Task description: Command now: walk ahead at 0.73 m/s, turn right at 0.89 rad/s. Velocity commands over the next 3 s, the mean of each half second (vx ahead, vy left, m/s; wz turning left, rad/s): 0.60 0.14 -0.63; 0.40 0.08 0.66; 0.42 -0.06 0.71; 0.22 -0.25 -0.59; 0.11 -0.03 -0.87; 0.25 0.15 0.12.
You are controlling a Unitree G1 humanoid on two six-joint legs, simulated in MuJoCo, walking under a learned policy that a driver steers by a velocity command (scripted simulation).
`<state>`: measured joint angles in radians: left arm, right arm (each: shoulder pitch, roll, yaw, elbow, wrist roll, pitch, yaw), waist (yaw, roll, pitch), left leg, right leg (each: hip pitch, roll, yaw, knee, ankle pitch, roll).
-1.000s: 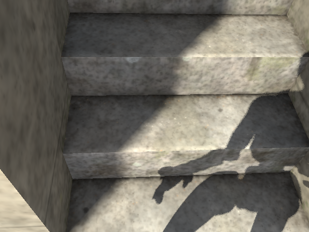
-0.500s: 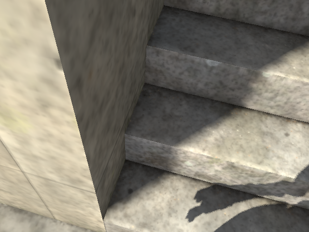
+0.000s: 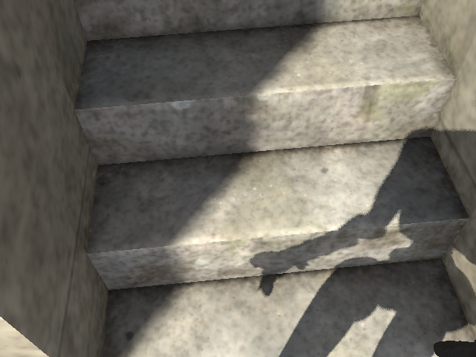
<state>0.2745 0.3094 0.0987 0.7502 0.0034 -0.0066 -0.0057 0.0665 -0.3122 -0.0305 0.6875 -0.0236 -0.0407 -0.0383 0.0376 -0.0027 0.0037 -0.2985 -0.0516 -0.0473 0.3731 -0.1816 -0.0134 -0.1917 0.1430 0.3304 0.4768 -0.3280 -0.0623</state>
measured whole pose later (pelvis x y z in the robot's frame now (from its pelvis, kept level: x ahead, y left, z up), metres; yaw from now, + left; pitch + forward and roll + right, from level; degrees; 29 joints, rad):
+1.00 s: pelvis +0.25 -0.02 +0.01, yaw +7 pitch +5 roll -1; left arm -0.15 0.12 -0.03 0.37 0.08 0.04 0.04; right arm 0.47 -0.25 -0.07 0.80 -0.04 -0.01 -0.07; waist -0.10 0.00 0.11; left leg -0.18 -0.15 -0.31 0.35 -0.22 0.09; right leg -1.18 0.03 -0.02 1.98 -0.48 0.01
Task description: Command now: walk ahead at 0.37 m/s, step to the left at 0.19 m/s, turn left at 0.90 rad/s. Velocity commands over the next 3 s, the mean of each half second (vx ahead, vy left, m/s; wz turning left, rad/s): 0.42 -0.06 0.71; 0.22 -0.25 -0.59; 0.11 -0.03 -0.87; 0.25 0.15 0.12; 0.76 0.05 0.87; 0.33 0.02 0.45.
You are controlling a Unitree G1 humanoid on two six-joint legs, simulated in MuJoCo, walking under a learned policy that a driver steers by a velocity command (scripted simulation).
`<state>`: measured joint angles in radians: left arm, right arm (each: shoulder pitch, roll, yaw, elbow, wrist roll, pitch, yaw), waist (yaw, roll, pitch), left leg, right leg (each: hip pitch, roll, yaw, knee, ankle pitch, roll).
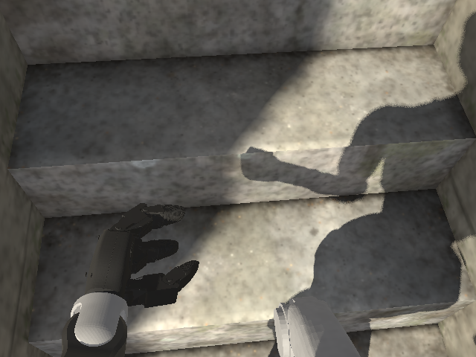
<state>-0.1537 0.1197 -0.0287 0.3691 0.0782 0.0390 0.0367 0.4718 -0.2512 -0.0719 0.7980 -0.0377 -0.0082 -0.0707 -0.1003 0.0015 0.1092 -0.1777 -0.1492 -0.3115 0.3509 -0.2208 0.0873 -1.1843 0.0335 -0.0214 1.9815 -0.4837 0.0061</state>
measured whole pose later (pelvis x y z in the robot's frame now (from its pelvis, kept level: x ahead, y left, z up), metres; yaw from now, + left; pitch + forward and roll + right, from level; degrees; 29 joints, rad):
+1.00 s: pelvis +0.05 +0.01 +0.10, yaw -1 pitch +2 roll -1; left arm 0.38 0.21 0.05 0.67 0.04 0.06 0.08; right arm -0.07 -0.13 0.03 0.47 -0.08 0.04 -0.02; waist 0.13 0.05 0.07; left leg -0.75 -0.05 -0.09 1.78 -0.17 -0.05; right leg -0.58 0.13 0.03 1.04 -0.65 -0.07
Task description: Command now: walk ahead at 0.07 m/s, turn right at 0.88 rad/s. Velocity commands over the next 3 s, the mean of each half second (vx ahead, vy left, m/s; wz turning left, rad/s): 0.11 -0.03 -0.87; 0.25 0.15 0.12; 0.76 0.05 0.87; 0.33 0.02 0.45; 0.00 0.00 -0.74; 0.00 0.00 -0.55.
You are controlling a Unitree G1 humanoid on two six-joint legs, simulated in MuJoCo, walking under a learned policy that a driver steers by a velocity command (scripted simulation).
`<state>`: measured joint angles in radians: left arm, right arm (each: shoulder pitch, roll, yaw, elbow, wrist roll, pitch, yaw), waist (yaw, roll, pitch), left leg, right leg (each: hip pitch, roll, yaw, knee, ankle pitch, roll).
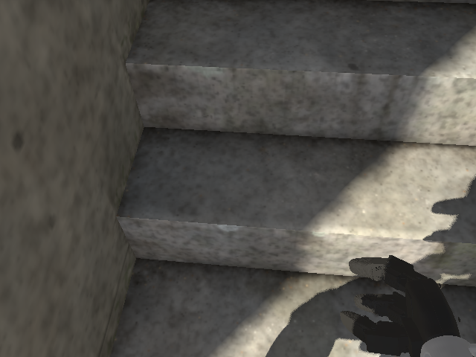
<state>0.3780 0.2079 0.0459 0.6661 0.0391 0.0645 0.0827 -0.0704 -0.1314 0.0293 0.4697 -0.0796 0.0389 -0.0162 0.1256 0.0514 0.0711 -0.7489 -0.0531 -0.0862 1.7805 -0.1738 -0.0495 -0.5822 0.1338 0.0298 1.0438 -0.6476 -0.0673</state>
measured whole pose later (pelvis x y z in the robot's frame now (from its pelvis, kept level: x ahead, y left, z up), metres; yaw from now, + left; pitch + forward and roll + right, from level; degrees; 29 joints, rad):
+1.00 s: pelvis +0.03 -0.01 +0.00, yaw -19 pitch +2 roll -2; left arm 0.12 0.17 0.05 0.60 0.07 0.03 0.23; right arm 0.08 -0.28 -0.07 0.57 -0.06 0.06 0.04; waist -0.04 0.03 0.06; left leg -0.73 -0.13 -0.08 2.05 -0.22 -0.01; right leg -0.59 -0.08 -0.13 1.08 -0.58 -0.01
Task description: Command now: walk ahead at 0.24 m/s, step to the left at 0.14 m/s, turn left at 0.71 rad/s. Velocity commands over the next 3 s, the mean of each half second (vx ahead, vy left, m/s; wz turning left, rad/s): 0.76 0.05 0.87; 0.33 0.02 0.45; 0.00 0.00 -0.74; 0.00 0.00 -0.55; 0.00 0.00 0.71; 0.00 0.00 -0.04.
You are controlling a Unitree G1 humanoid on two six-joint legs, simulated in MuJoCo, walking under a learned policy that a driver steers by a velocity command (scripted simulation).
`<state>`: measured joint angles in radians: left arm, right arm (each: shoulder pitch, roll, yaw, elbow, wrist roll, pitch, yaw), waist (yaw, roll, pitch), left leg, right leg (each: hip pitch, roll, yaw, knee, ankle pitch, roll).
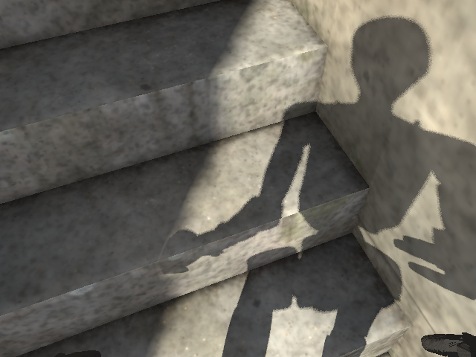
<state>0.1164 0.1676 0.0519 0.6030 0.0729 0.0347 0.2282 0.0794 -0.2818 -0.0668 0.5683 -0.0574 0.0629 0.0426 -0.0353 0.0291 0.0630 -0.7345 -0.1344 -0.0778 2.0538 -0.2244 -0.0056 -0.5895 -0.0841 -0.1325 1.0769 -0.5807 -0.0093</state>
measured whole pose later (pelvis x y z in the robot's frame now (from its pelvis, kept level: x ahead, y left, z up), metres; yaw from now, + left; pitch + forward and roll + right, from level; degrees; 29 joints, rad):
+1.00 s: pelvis +0.31 +0.15 +0.29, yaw +34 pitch +3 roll +0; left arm 0.31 0.25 0.07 0.84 -0.01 0.03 0.07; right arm -0.03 -0.07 0.03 0.52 0.02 -0.04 -0.07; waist 0.10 -0.06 0.10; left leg -0.59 0.02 -0.09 0.84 -0.08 -0.02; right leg -0.33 0.01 0.04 0.56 -0.11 -0.11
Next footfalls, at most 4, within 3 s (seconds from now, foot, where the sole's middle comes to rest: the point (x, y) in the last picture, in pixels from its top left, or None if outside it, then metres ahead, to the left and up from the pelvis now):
0.26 left None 0.10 0.14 -0.70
0.70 right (214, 342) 0.40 0.07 -0.50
1.04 left None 0.28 0.34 -0.51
1.38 right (251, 324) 0.43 -0.01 -0.51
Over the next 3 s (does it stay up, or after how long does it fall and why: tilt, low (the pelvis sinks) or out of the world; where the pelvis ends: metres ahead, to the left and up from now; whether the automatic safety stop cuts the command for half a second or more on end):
stays up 0.41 0.09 0.25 its command is cut before an obstacle after 0.6 s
